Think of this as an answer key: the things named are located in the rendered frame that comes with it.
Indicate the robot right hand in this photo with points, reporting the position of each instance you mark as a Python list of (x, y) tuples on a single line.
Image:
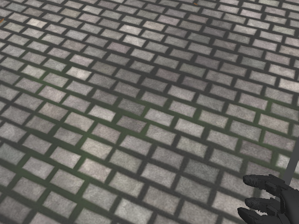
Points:
[(284, 212)]

